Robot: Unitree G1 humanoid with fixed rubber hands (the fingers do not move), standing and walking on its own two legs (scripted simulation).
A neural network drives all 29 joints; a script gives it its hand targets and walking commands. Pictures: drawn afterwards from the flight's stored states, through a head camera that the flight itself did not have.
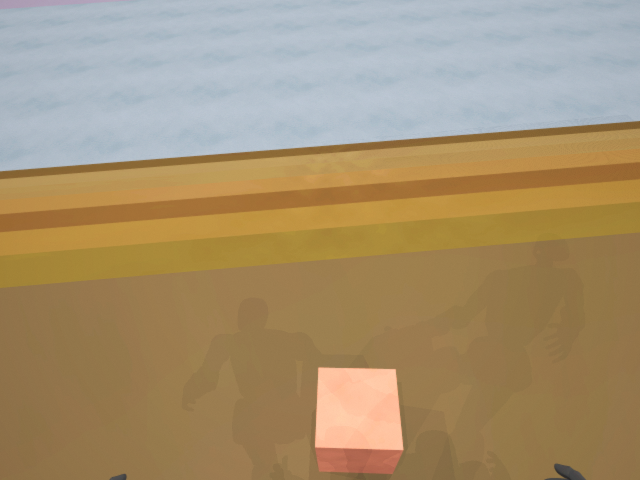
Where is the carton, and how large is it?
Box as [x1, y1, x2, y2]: [315, 368, 402, 473]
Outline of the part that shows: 318,368 315,449 319,470 392,473 402,451 395,369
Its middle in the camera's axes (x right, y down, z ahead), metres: +0.10 +0.50 +1.07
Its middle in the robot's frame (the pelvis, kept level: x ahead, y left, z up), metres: +0.41 -0.05 -0.66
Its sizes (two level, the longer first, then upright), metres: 0.210 0.200 0.250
